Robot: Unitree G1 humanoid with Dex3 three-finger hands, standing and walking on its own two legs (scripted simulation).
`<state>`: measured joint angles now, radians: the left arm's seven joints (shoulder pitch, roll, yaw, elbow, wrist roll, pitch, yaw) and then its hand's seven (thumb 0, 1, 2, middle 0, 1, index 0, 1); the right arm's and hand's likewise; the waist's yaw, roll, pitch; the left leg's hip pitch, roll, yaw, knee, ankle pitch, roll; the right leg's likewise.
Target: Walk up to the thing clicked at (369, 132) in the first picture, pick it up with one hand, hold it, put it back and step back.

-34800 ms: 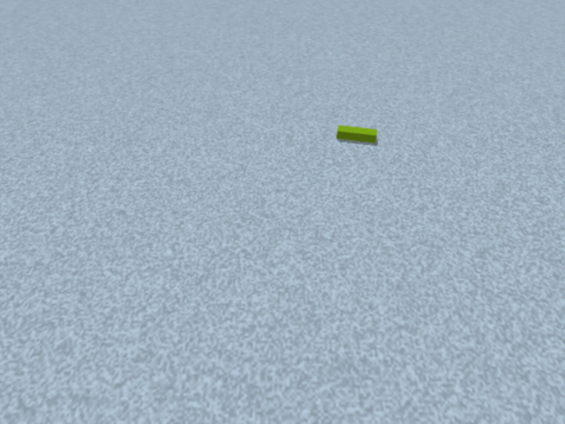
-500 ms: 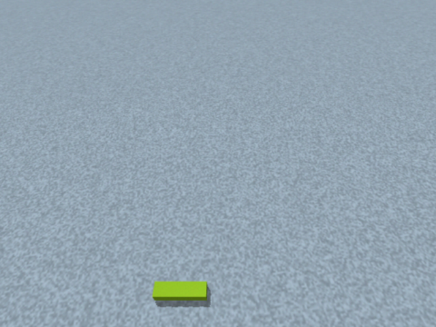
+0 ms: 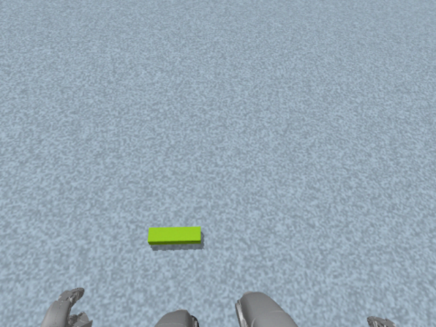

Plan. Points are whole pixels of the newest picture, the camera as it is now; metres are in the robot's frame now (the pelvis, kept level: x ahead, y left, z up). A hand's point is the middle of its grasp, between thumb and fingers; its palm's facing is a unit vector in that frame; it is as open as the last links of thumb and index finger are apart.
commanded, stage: step back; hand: left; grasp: from above
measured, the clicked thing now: (175, 235) +0.48 +0.16 -0.74
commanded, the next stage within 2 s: none
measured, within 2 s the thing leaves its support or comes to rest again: neither
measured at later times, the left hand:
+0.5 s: hand out of the picture +0.00 +0.25 -0.13, palm faces -0.02 -0.91 -0.42, open 7.4 cm
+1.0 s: hand out of the picture -0.19 +0.26 -0.16, palm faces -0.07 -0.91 -0.40, open 7.4 cm
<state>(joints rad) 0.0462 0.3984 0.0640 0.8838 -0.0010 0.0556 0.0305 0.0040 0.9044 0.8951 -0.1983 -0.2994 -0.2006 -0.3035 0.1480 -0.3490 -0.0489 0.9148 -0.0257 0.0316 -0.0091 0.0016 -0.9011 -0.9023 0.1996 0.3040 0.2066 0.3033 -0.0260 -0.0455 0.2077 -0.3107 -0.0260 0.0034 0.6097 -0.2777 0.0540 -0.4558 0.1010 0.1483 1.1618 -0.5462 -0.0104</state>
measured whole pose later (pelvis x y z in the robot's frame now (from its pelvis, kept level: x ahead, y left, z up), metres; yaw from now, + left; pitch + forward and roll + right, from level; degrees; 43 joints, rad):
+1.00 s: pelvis -0.29 -0.02 -0.02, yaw -5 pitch -2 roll +0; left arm 0.22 0.41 0.09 0.85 0.01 0.05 -0.01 0.01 0.90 0.90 -0.20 -0.30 -0.20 -0.30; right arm 0.09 -0.39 -0.04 0.78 -0.03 0.03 -0.01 0.00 -0.90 -0.90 0.20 0.30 0.21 0.30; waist 0.02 -0.01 0.17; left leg -0.46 0.06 0.03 0.66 -0.16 0.00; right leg -0.23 0.01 0.05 0.74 -0.45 0.00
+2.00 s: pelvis -0.58 -0.03 -0.01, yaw +0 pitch -2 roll +1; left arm 0.26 0.38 0.06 0.94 0.04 0.00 -0.01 0.01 0.90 0.89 -0.20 -0.30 -0.21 -0.30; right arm 0.23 -0.39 -0.06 0.98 -0.03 0.02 0.01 0.00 -0.90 -0.90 0.20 0.30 0.20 0.30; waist 0.03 0.01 0.08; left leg -0.28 -0.04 -0.03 0.62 -0.34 -0.01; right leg -0.24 -0.05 -0.01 0.67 -0.39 0.01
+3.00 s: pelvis -0.54 -0.02 +0.01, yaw +1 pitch -3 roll +0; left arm 0.07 0.35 0.01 1.11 0.00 -0.02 0.00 0.00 0.90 0.90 -0.20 -0.30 -0.20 -0.30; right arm 0.02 -0.33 -0.01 1.08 -0.01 -0.02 0.01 0.00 -0.90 -0.90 0.20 0.30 0.21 0.30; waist 0.02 0.00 0.08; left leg -0.18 0.01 0.00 0.43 -0.20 0.00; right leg -0.06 -0.04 -0.05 0.38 -0.27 0.03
